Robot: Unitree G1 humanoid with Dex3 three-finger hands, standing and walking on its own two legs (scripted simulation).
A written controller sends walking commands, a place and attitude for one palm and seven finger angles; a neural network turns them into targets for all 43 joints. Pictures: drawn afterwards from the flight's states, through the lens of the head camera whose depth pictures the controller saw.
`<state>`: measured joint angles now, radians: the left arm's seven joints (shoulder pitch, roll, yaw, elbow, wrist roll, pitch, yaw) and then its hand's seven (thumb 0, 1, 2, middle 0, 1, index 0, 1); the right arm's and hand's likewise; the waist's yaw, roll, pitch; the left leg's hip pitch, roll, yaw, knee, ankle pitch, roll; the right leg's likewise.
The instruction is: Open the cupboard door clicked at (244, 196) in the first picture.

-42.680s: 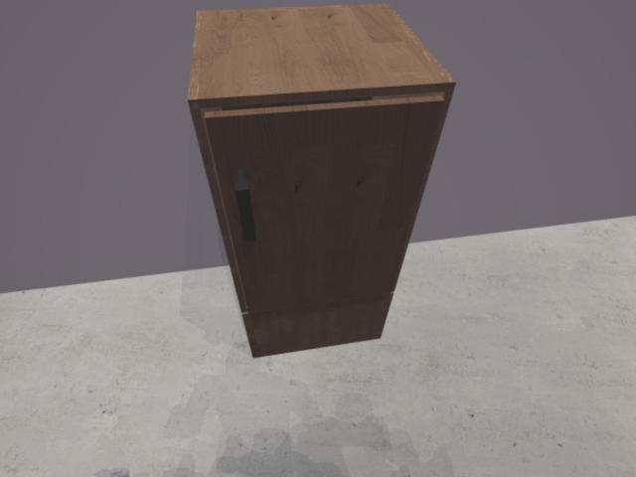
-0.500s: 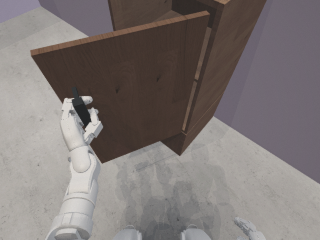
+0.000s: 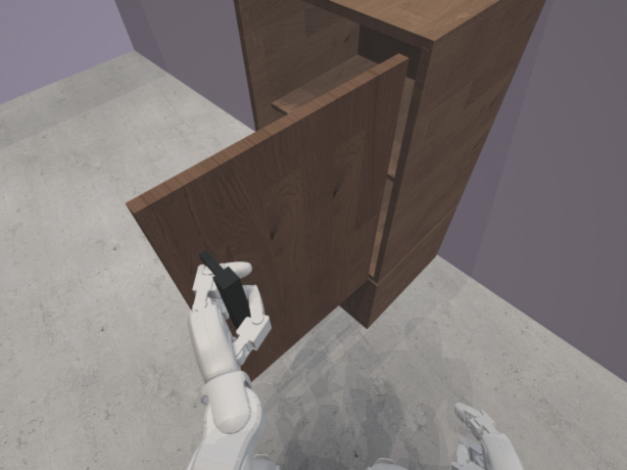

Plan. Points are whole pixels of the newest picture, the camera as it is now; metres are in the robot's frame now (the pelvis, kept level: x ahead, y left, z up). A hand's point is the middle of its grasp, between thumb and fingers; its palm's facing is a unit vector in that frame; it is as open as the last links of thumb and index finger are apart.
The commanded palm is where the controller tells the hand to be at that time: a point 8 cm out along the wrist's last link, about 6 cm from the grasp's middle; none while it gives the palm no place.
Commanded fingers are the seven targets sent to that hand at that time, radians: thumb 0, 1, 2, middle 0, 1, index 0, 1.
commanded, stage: open thumb and fingers to let go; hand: left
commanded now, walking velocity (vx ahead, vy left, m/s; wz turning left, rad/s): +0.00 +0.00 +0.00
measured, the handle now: (227, 293) +0.33 +0.13 +0.04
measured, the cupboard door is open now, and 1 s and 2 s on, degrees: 87 88 90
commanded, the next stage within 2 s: slide the hand sideways off the handle in 0.84 s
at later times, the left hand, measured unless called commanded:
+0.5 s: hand (259, 318) +0.29 +0.09 +0.04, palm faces +0.42 -0.91 -0.01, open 11.9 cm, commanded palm +0.24 +0.13 +0.04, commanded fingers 0.00 -0.50 0.30 -0.28 -1.05 -0.28 -1.05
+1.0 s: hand (257, 323) +0.29 +0.09 +0.04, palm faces +0.31 -0.95 -0.03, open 14.9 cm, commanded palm +0.24 +0.13 +0.04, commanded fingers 0.00 -0.50 0.30 -0.15 -0.30 -0.15 -0.30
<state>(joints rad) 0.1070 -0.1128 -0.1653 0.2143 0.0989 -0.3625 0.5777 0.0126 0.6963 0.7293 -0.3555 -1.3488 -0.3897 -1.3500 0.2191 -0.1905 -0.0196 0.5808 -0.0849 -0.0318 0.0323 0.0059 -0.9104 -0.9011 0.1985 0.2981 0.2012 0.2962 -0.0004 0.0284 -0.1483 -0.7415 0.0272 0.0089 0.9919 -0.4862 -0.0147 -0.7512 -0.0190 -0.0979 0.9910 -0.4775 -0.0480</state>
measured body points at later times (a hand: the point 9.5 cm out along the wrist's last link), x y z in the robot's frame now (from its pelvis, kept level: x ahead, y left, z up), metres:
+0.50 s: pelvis -0.01 -0.01 +0.00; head +0.04 -0.03 +0.44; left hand +0.26 +0.13 +0.05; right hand +0.16 -0.23 -0.11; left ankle +0.00 +0.13 -0.68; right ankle +0.01 -0.09 -0.68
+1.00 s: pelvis -0.02 +0.01 -0.01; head +0.03 +0.00 +0.44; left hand +0.26 +0.14 +0.05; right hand +0.16 -0.20 -0.11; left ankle +0.00 +0.13 -0.68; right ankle +0.01 -0.09 -0.68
